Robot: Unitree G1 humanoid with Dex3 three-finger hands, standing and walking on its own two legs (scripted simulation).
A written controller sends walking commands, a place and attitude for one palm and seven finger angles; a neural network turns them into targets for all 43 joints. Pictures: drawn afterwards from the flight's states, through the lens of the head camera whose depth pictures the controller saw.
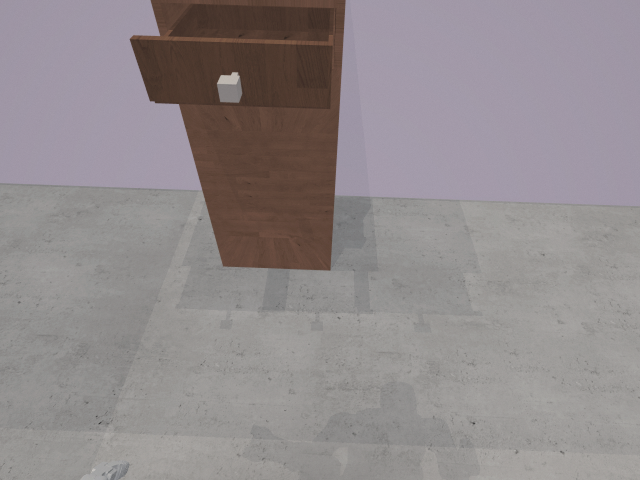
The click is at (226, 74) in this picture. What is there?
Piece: drawer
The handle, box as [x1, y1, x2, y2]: [217, 72, 241, 102]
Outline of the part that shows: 237,72 232,72 230,75 220,76 217,82 220,101 238,102 241,95 241,88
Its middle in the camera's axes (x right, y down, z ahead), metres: -0.18 -0.30 +0.76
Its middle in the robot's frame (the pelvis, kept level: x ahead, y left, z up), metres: +0.78 +0.22 +0.12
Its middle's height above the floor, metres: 0.89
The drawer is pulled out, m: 0.20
